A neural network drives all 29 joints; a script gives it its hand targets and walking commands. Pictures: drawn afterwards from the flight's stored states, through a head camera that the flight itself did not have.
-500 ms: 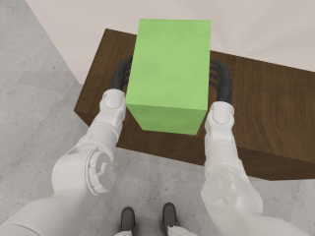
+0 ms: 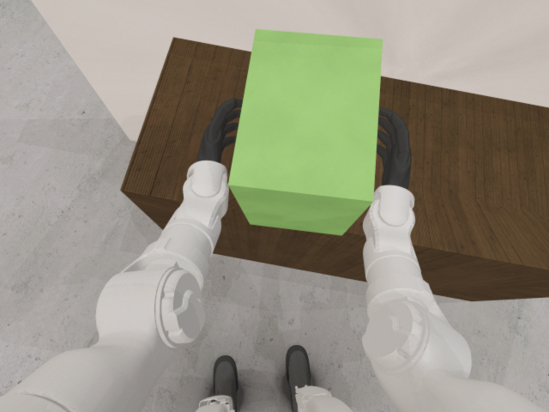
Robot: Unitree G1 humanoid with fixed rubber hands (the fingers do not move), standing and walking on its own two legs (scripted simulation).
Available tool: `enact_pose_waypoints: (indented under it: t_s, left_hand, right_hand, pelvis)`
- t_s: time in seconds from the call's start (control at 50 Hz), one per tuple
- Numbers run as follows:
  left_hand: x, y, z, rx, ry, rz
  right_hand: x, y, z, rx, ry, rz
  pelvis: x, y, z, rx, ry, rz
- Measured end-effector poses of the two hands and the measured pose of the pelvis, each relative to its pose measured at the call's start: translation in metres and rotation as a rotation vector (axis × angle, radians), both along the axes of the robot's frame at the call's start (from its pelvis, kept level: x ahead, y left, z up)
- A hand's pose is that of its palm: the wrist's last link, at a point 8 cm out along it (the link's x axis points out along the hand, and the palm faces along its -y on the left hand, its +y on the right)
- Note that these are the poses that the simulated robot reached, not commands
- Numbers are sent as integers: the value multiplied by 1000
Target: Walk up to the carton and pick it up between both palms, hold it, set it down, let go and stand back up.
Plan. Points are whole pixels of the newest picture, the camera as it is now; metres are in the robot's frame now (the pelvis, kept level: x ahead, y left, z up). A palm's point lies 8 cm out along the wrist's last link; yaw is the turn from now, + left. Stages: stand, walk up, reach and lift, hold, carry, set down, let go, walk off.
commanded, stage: set down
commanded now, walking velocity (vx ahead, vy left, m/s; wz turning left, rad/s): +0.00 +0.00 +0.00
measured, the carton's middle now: (305, 147) +0.48 -0.10 -0.06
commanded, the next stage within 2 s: none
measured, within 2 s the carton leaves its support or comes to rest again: neither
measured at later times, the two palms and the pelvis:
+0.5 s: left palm (220, 153) +0.47 +0.03 -0.04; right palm (397, 172) +0.41 -0.22 -0.02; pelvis -0.01 -0.01 +0.00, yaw +1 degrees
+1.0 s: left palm (227, 152) +0.47 +0.02 -0.04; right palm (400, 177) +0.41 -0.23 -0.03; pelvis -0.02 -0.01 -0.01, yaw -1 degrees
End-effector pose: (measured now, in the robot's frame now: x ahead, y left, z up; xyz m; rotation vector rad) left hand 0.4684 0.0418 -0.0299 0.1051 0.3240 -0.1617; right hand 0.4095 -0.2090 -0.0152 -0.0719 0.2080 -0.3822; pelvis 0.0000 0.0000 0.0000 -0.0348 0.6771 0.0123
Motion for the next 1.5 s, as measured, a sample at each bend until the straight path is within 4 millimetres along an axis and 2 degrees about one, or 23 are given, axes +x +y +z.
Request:
enact_pose_waypoints:
  t_s: [0.34,0.7,1.2,1.5]
  left_hand:
    - [-1,-1,-3,-7,24,26]
    - [5,-19,-10,-28,13,-1]
    - [5,-18,-12,-38,-12,13]
    - [1,-17,-16,-51,-43,20]
  right_hand:
    - [4,-2,-2,16,27,16]
    - [-3,-18,-19,7,58,-22]
    - [0,-18,-20,2,47,-17]
    - [-4,-17,-23,-23,28,-13]
  pelvis:
    - [-12,-11,-3,5,3,6]
    - [-15,-12,-5,11,25,-19]
    - [-22,-12,-4,16,6,-26]
    - [-16,-13,-1,16,-9,-30]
